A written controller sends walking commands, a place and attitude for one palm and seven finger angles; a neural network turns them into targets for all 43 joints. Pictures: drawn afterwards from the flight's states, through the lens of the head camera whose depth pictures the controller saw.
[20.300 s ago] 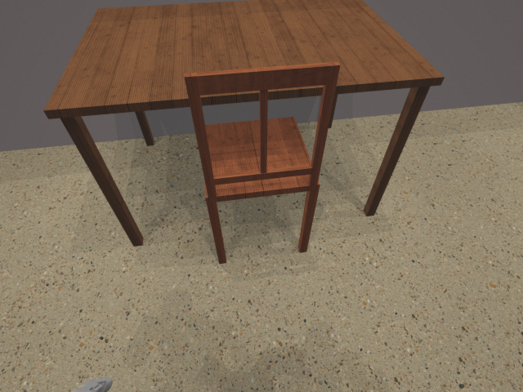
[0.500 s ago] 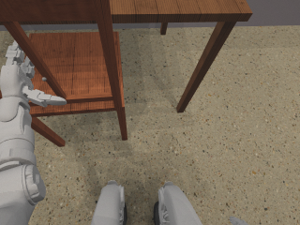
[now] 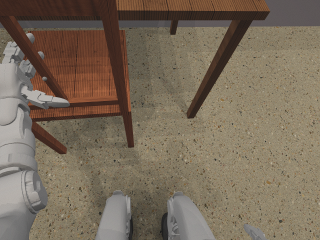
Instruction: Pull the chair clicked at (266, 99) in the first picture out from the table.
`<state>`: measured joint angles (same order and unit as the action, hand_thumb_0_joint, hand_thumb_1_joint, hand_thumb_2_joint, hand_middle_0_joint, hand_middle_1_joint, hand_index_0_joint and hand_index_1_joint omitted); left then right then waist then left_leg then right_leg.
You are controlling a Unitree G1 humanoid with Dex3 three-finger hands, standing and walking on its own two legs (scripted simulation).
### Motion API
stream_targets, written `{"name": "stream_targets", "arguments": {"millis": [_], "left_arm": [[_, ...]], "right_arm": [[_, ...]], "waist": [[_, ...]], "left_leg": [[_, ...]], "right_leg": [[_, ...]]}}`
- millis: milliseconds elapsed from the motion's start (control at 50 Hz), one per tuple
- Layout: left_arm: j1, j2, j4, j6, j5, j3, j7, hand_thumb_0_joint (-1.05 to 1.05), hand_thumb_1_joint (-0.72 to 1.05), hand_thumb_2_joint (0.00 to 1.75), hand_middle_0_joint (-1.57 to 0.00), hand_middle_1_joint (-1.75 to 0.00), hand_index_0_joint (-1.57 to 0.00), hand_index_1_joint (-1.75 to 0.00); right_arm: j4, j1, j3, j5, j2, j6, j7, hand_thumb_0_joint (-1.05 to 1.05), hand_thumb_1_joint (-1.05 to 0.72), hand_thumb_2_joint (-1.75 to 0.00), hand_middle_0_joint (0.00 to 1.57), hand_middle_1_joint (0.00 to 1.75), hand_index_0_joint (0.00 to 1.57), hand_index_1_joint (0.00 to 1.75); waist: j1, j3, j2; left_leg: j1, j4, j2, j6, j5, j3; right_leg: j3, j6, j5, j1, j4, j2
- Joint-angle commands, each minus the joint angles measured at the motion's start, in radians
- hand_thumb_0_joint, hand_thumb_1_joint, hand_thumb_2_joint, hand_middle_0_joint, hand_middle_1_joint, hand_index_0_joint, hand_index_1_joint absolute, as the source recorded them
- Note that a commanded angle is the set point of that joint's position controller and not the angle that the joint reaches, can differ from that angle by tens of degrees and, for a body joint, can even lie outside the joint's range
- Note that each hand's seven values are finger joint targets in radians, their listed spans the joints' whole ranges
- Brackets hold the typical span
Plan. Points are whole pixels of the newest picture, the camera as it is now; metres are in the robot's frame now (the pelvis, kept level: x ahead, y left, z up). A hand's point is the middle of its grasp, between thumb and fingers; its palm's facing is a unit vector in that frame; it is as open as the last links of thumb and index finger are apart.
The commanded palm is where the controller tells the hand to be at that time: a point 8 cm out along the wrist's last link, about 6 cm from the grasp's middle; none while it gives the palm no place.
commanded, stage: hook a spindle and tug to test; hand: left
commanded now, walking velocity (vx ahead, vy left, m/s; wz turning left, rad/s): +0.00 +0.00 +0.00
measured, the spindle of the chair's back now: (42, 69) +0.51 +0.27 +0.04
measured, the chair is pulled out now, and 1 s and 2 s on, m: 0.00 0.02 0.12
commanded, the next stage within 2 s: step backward, pulling the chair out in 1.20 s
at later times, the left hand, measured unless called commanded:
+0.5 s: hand (48, 78) +0.48 +0.25 +0.05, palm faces +0.14 -0.99 -0.04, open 6.7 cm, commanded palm +0.45 +0.29 +0.05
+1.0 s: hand (47, 85) +0.46 +0.25 +0.05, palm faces +0.14 -0.99 -0.04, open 5.2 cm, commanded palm +0.42 +0.29 +0.05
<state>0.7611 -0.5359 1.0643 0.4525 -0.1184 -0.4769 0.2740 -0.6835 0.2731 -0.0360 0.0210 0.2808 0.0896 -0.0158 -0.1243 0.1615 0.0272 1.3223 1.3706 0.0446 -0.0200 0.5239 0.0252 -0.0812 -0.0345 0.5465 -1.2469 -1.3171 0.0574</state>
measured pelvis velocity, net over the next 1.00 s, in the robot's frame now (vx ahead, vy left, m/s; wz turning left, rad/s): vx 0.01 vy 0.00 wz -0.01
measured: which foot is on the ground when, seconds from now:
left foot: down 0.00-1.00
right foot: down 0.00-1.00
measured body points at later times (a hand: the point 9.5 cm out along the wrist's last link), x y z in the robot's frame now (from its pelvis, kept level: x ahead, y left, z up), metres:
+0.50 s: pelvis +0.00 +0.00 +0.00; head +0.15 +0.03 +0.43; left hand +0.47 +0.30 +0.05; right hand +0.07 -0.27 -0.11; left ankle +0.05 +0.11 -0.60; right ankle +0.04 -0.10 -0.60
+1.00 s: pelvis +0.01 +0.00 +0.01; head +0.15 +0.02 +0.44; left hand +0.45 +0.30 +0.05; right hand +0.08 -0.26 -0.10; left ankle +0.05 +0.11 -0.60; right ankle +0.04 -0.10 -0.60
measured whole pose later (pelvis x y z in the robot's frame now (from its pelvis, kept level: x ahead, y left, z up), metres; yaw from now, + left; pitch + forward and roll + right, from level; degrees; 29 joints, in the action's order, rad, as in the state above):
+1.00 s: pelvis +0.01 +0.00 +0.01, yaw -1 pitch +26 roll -3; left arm 0.58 -0.46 0.91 0.44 -0.15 -0.47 0.26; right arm -0.66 0.28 -0.02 0.01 0.26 0.05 0.00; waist -0.12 0.17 0.03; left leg 1.24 1.32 0.05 -0.02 0.54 0.00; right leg -0.05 -0.03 0.55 -1.18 -1.27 0.07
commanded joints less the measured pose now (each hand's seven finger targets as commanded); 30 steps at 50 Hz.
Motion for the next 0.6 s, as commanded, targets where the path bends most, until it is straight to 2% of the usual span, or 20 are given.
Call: {"name": "stream_targets", "arguments": {"millis": [0,20,60,80,120,140,160,180,200,280,320,340,380,420,460,480,500,540,580], "left_arm": [[0.358,-0.296,-0.213,0.055,-0.012,-0.034,0.015,0.0,-0.44,0.32,-0.34,-0.96,-0.34,-0.96],[0.343,-0.299,-0.216,0.048,-0.015,-0.039,0.02,0.0,-0.39,0.35,-0.36,-1.01,-0.36,-1.01],[0.331,-0.276,-0.213,0.035,-0.026,-0.027,0.026,0.0,-0.28,0.4,-0.39,-1.12,-0.39,-1.12],[0.342,-0.258,-0.227,0.037,-0.032,-0.017,0.027,0.0,-0.22,0.42,-0.41,-1.18,-0.41,-1.18],[0.336,-0.261,-0.253,0.036,-0.036,-0.022,0.025,0.0,-0.11,0.47,-0.45,-1.29,-0.45,-1.29],[0.335,-0.247,-0.245,0.034,-0.036,-0.011,0.023,0.0,-0.05,0.49,-0.46,-1.34,-0.46,-1.34],[0.336,-0.262,-0.243,0.036,-0.035,-0.025,0.018,0.0,0.0,0.52,-0.48,-1.4,-0.48,-1.4],[0.348,-0.237,-0.264,0.043,-0.036,-0.005,0.015,0.0,0.06,0.54,-0.5,-1.45,-0.5,-1.45],[0.338,-0.241,-0.256,0.045,-0.029,-0.01,0.008,0.0,0.12,0.56,-0.5,-1.45,-0.5,-1.45],[0.369,-0.215,-0.254,0.06,-0.021,0.011,-0.013,0.0,0.34,0.66,-0.5,-1.45,-0.5,-1.45],[0.326,-0.244,-0.251,0.063,-0.016,-0.019,-0.021,0.0,0.45,0.71,-0.5,-1.45,-0.5,-1.45],[0.335,-0.232,-0.239,0.062,-0.015,-0.008,-0.023,0.0,0.51,0.73,-0.5,-1.45,-0.5,-1.45],[0.337,-0.25,-0.217,0.062,-0.011,-0.024,-0.025,0.0,0.62,0.78,-0.5,-1.45,-0.5,-1.45],[0.342,-0.259,-0.216,0.064,-0.007,-0.025,-0.024,0.0,0.73,0.83,-0.5,-1.45,-0.5,-1.45],[0.344,-0.265,-0.233,0.068,-0.005,-0.025,-0.02,0.0,0.84,0.88,-0.5,-1.45,-0.5,-1.45],[0.344,-0.258,-0.24,0.071,-0.007,-0.022,-0.017,0.0,0.9,0.9,-0.5,-1.45,-0.5,-1.45],[0.316,-0.26,-0.231,0.07,-0.008,-0.03,-0.017,0.0,0.9,0.9,-0.5,-1.45,-0.5,-1.45],[0.322,-0.242,-0.245,0.069,-0.013,-0.013,-0.012,0.0,0.9,0.9,-0.5,-1.45,-0.5,-1.45],[0.281,-0.234,-0.244,0.066,-0.023,-0.02,-0.01,0.0,0.9,0.9,-0.5,-1.45,-0.5,-1.45]], "right_arm": [[0.053,0.144,0.069,-0.008,0.188,0.019,-0.009,0.0,-0.9,-0.9,0.2,0.3,0.2,0.3],[0.058,0.147,0.07,-0.01,0.187,0.016,-0.008,0.0,-0.9,-0.9,0.2,0.3,0.2,0.3],[0.059,0.145,0.069,-0.012,0.186,0.014,-0.008,0.0,-0.9,-0.9,0.2,0.3,0.2,0.3],[0.058,0.15,0.071,-0.012,0.187,0.016,-0.009,0.0,-0.9,-0.9,0.2,0.3,0.2,0.3],[0.057,0.151,0.075,-0.013,0.187,0.014,-0.01,0.0,-0.9,-0.9,0.2,0.3,0.2,0.3],[0.057,0.151,0.074,-0.014,0.183,0.013,-0.009,0.0,-0.9,-0.9,0.2,0.3,0.2,0.3],[0.053,0.151,0.074,-0.013,0.184,0.012,-0.01,0.0,-0.9,-0.9,0.2,0.3,0.2,0.3],[0.053,0.15,0.073,-0.012,0.181,0.015,-0.008,0.0,-0.9,-0.9,0.2,0.3,0.2,0.3],[0.051,0.151,0.076,-0.012,0.183,0.013,-0.008,0.0,-0.9,-0.9,0.2,0.3,0.2,0.3],[0.041,0.151,0.075,-0.008,0.181,0.014,-0.007,0.0,-0.9,-0.9,0.2,0.3,0.2,0.3],[0.046,0.152,0.078,-0.007,0.183,0.01,-0.007,0.0,-0.9,-0.9,0.2,0.3,0.2,0.3],[0.046,0.15,0.076,-0.006,0.18,0.009,-0.006,0.0,-0.9,-0.9,0.2,0.3,0.2,0.3],[0.043,0.153,0.074,-0.005,0.182,0.008,-0.007,0.0,-0.9,-0.9,0.2,0.3,0.2,0.3],[0.047,0.146,0.071,-0.005,0.179,0.007,-0.006,0.0,-0.9,-0.9,0.2,0.3,0.2,0.3],[0.053,0.145,0.072,-0.005,0.179,0.005,-0.004,0.0,-0.9,-0.9,0.2,0.3,0.2,0.3],[0.056,0.15,0.072,-0.004,0.179,0.006,-0.003,0.0,-0.9,-0.9,0.2,0.3,0.2,0.3],[0.055,0.149,0.074,-0.005,0.179,0.004,-0.003,0.0,-0.9,-0.9,0.2,0.3,0.2,0.3],[0.055,0.147,0.074,-0.006,0.179,0.003,-0.001,0.0,-0.9,-0.9,0.2,0.3,0.2,0.3],[0.06,0.148,0.076,-0.006,0.181,0.001,0.0,0.0,-0.9,-0.9,0.2,0.3,0.2,0.3]], "waist": [[0.002,0.528,0.143],[0.011,0.54,0.145],[0.008,0.519,0.13],[-0.004,0.528,0.117],[0.003,0.544,0.12],[0.001,0.525,0.119],[0.004,0.511,0.107],[0.001,0.515,0.138],[0.005,0.509,0.127],[-0.01,0.477,0.131],[0.008,0.511,0.135],[-0.001,0.502,0.119],[-0.003,0.485,0.107],[0.0,0.483,0.124],[0.003,0.509,0.124],[0.005,0.526,0.147],[0.012,0.528,0.132],[0.006,0.526,0.148],[0.014,0.52,0.137]], "left_leg": [[-0.451,-0.141,-0.016,-0.005,-0.296,0.06],[-0.462,-0.145,-0.016,-0.003,-0.303,0.062],[-0.463,-0.152,-0.016,-0.003,-0.302,0.064],[-0.478,-0.151,-0.015,-0.006,-0.317,0.068],[-0.498,-0.154,-0.012,-0.002,-0.334,0.07],[-0.488,-0.155,-0.014,-0.002,-0.325,0.068],[-0.474,-0.158,-0.013,-0.002,-0.311,0.068],[-0.491,-0.158,-0.015,-0.002,-0.317,0.068],[-0.5,-0.166,-0.012,0.002,-0.309,0.073],[-0.507,-0.176,-0.013,0.002,-0.279,0.08],[-0.52,-0.173,-0.014,0.005,-0.318,0.076],[-0.503,-0.168,-0.016,0.003,-0.31,0.071],[-0.479,-0.165,-0.016,0.0,-0.295,0.07],[-0.465,-0.164,-0.017,0.0,-0.293,0.063],[-0.473,-0.161,-0.018,-0.001,-0.298,0.062],[-0.495,-0.161,-0.017,0.001,-0.321,0.065],[-0.502,-0.162,-0.015,0.004,-0.338,0.067],[-0.521,-0.166,-0.013,0.007,-0.345,0.071],[-0.523,-0.173,-0.014,0.007,-0.346,0.072]], "right_leg": [[0.074,0.007,-0.253,0.196,0.169,-0.002],[0.073,0.006,-0.257,0.203,0.17,-0.001],[0.069,0.007,-0.258,0.203,0.178,0.0],[0.066,0.009,-0.267,0.195,0.174,0.002],[0.065,0.01,-0.279,0.198,0.178,0.001],[0.065,0.01,-0.272,0.196,0.183,0.001],[0.065,0.01,-0.261,0.202,0.184,0.002],[0.065,0.008,-0.261,0.187,0.181,0.002],[0.06,0.007,-0.249,0.175,0.183,0.002],[0.055,0.005,-0.217,0.147,0.188,0.003],[0.057,0.004,-0.249,0.169,0.184,0.0],[0.06,0.007,-0.25,0.175,0.186,0.001],[0.06,0.007,-0.24,0.172,0.181,0.001],[0.065,0.007,-0.247,0.188,0.183,-0.001],[0.068,0.006,-0.253,0.202,0.182,0.0],[0.066,0.004,-0.266,0.195,0.174,0.001],[0.062,0.004,-0.277,0.198,0.173,0.001],[0.059,0.004,-0.277,0.185,0.176,0.002],[0.056,0.003,-0.276,0.193,0.177,0.004]]}}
